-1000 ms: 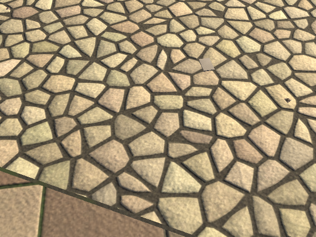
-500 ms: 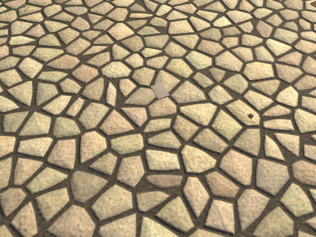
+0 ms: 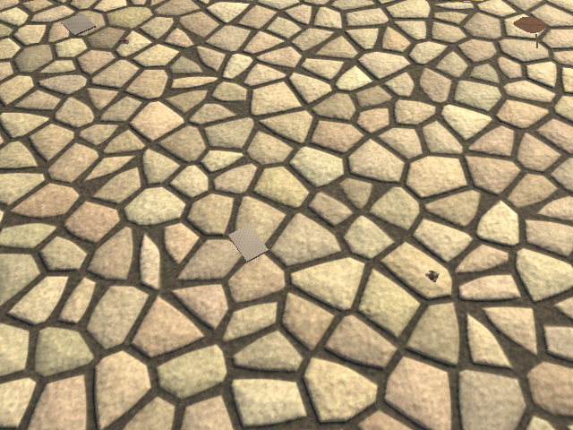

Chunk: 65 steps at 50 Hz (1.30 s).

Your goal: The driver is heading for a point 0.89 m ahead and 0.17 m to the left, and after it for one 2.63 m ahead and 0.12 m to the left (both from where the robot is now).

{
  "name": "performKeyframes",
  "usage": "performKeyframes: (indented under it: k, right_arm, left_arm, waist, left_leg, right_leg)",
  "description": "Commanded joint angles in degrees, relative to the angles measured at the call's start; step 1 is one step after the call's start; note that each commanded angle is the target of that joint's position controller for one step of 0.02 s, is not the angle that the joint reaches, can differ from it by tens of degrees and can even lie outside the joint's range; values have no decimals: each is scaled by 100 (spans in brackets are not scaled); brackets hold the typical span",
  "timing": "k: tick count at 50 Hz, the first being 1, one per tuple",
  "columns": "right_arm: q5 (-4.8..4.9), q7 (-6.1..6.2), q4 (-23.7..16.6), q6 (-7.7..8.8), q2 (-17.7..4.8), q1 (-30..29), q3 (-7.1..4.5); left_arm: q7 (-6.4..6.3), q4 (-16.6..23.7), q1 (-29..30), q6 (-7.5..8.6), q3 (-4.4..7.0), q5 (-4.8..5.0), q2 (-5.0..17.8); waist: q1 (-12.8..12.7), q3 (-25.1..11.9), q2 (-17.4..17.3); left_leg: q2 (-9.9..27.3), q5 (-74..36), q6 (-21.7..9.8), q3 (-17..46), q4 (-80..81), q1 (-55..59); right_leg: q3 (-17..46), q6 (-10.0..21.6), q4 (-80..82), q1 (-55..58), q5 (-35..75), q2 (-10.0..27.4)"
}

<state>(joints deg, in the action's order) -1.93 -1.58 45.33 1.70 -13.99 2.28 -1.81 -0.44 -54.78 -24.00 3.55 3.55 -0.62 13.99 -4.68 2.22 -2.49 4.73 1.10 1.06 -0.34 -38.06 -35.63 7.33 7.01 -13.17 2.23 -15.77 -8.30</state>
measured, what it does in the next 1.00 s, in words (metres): walks ahead, turning left: left foot, then right foot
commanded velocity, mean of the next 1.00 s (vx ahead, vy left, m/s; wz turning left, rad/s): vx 0.50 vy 0.00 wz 0.32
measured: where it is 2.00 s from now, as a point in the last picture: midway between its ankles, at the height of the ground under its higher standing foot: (251, 305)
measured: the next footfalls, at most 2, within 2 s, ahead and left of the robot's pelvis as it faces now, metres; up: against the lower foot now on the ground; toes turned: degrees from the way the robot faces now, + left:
left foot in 0.10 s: +0.24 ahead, +0.11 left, +0.00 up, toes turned +1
right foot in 0.62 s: +0.52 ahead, -0.04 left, +0.00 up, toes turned +16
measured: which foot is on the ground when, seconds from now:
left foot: up 0.00-0.08, down 0.10-0.64, up 0.66-1.00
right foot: down 0.00-0.10, up 0.12-0.60, down 0.62-1.00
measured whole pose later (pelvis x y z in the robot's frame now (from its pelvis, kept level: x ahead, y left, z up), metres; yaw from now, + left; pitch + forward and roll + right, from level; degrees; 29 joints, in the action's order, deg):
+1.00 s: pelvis +0.52 +0.06 +0.01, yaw +24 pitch +2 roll -1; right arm -2.2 -3.4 43.7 0.3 -15.5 6.3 -2.9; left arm 0.5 -52.5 -24.6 5.4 2.2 -1.0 13.7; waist -3.6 0.9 -2.8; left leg 2.4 5.8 -1.5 1.8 -44.5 -35.3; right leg -8.2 1.9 -12.6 -0.4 -13.9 -1.4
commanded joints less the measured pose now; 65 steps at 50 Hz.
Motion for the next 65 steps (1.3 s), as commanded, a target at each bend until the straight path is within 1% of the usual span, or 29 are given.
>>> performKeyframes:
  k: [1,3,5,6,7,8,9,10,13,19,26,30,31,32,33,34,35,37,39,42,52,54,56,57,58,59,60,62,65]
  right_arm:
    - [34,-15,-620,159,-459,-737,-61]
    - [51,34,-439,199,-614,-40,-128]
    - [45,159,55,270,-849,1511,-259]
    - [-67,233,195,293,-1241,2471,-351]
    - [-81,175,312,232,-1726,2483,-488]
    - [132,83,237,163,-1198,1919,-392]
    - [176,45,114,158,-848,1388,-313]
    - [125,25,129,179,-664,1229,-261]
    - [164,77,387,263,-591,1499,-217]
    - [203,124,526,229,-828,2070,-317]
    - [119,162,514,160,-907,2563,-391]
    - [105,199,290,157,-1096,2067,-468]
    - [155,155,250,202,-995,2039,-446]
    - [215,135,33,253,-579,2037,-335]
    - [340,140,-138,212,-327,2657,-288]
    - [148,193,92,86,-757,2629,-337]
    - [81,127,103,59,-769,2238,-350]
    - [16,23,30,-3,-602,1907,-335]
    - [-27,-68,-29,-106,-534,1878,-317]
    - [-29,-123,-161,-138,-458,1481,-279]
    - [-23,-182,-718,-16,-317,-320,-25]
    - [-46,-128,-705,20,-393,-254,-35]
    - [-111,-36,-354,114,-499,752,-109]
    - [-203,39,-36,182,-773,1731,-218]
    - [-324,137,23,214,-1358,2453,-353]
    - [-50,173,26,146,-1513,2378,-411]
    - [89,176,9,142,-1213,1912,-335]
    - [106,163,2,233,-456,1238,-114]
    - [105,222,27,292,-403,1065,-83]
  left_arm:
    - [-83,81,-428,54,140,-53,851]
    - [-104,116,-136,87,157,-69,990]
    - [-59,107,-20,115,145,-91,994]
    - [-47,275,-130,145,64,-81,713]
    - [19,235,-926,145,23,93,321]
    - [-3,218,-539,132,61,-142,744]
    - [33,368,90,151,70,-159,765]
    - [63,489,460,178,34,-161,669]
    - [133,624,530,42,-28,-229,476]
    - [162,1138,1785,-77,-124,-196,391]
    - [168,1611,2861,2,-205,-76,404]
    - [79,1414,1843,130,-98,-55,698]
    - [3,1264,1192,212,-6,-127,949]
    - [-104,1237,240,237,98,-259,1416]
    - [-110,1238,397,117,202,-270,1817]
    - [-79,1292,732,42,140,-198,1278]
    - [-48,1382,1061,44,14,-142,755]
    - [-36,1303,1165,105,-58,-143,531]
    - [-17,1153,952,212,-52,-94,561]
    - [43,964,658,325,-21,-47,601]
    - [72,324,-190,212,15,-32,815]
    - [52,206,-255,148,30,-37,902]
    - [40,101,-262,78,14,20,921]
    - [43,162,-239,75,-45,53,784]
    - [90,492,-383,96,-204,196,203]
    - [16,392,-585,49,-80,145,482]
    - [-33,376,-227,-17,15,88,685]
    - [-42,270,-150,-72,-22,66,360]
    - [44,219,-253,-300,47,-73,272]
  waist:
    - [-32,182,657]
    - [353,0,739]
    - [1042,-812,492]
    - [1299,-1539,-122]
    - [816,-1844,-1592]
    - [667,-1152,-571]
    - [592,-435,-70]
    - [553,-175,206]
    - [313,-207,-122]
    - [555,103,-116]
    - [938,-10,-215]
    - [343,-330,-204]
    - [49,-741,173]
    - [-278,-1640,926]
    - [174,-1818,2154]
    - [333,-1140,1202]
    - [343,-537,558]
    - [452,-155,687]
    - [519,-213,938]
    - [519,-217,769]
    - [192,193,803]
    - [285,144,834]
    - [779,-402,691]
    - [1154,-1013,457]
    - [1274,-1856,-665]
    - [1135,-2106,-864]
    - [935,-1334,-196]
    - [510,-406,-85]
    - [236,-378,-296]
  left_leg:
    - [-218,140,-237,-135,472,-13]
    - [-472,589,-468,-229,788,980]
    - [-560,558,-780,-233,1190,2882]
    - [667,1082,-1101,1238,1175,4209]
    - [1847,1092,-2042,4158,1967,5260]
    - [1589,1859,-1939,4413,2299,4698]
    - [1360,1733,-1820,3407,2321,3927]
    - [1053,969,-1711,2820,2410,3438]
    - [530,-465,-1525,1963,2533,2920]
    - [255,-185,-1551,1720,2893,2570]
    - [237,-985,-1306,1931,2276,3125]
    - [133,-1365,-958,2184,1310,2754]
    - [-242,-1146,-812,1917,312,2411]
    - [-603,308,-678,1300,-1268,1772]
    - [-1319,3247,-580,662,-2376,174]
    - [-716,2881,-618,643,-2986,-248]
    - [-530,2308,-596,640,-2971,-183]
    - [-251,1852,-470,522,-2677,72]
    - [-228,1633,-393,437,-2659,218]
    - [-249,1264,-311,508,-2462,-124]
    - [-301,499,-432,-320,248,380]
    - [-430,901,-623,-442,526,700]
    - [-736,823,-862,-572,1155,2186]
    - [-328,813,-1040,-114,1189,3700]
    - [1536,756,-1500,2115,1380,5468]
    - [2285,-888,-1891,3412,1878,5280]
    - [1935,-1809,-1748,2273,1748,4564]
    - [1348,-2753,-1245,887,2010,3364]
    - [1074,-3398,-1070,78,2191,2714]
  right_leg:
    - [807,461,-135,317,3501,1748]
    - [599,266,-604,256,4669,1756]
    - [139,82,-2429,-100,5073,1397]
    - [-148,-9,-4119,-1067,3211,1053]
    - [-556,-284,-5903,-3000,-1200,-61]
    - [-167,-173,-6209,-3644,-1084,416]
    - [-218,-195,-6022,-3759,-496,722]
    - [-283,-243,-5729,-3670,-196,895]
    - [-409,-506,-5020,-3212,-68,1098]
    - [-696,-962,-3544,-3673,644,1192]
    - [-658,-960,-2240,-3422,1231,920]
    - [-616,-694,-1332,-1601,709,668]
    - [-313,-509,-1048,-570,629,1007]
    - [1040,-206,-860,667,-563,2444]
    - [3431,365,-92,1308,-1251,3449]
    - [3359,419,-127,641,-1851,3327]
    - [2450,291,-45,-34,-1476,2976]
    - [1058,94,168,-701,112,2481]
    - [447,62,226,-846,1131,2280]
    - [1,210,364,-682,1808,2251]
    - [-893,184,356,-288,2765,2210]
    - [-925,153,-34,5,3627,2300]
    - [-1137,20,-1398,-95,4853,2106]
    - [-1229,-91,-2565,-935,3952,1871]
    - [-1517,-374,-4628,-2769,1105,1210]
    - [-897,-408,-5763,-3406,-1550,557]
    - [-365,-367,-5941,-3503,-1267,875]
    - [-443,-403,-5295,-3257,-857,1193]
    - [-655,-545,-5195,-2761,-367,1072]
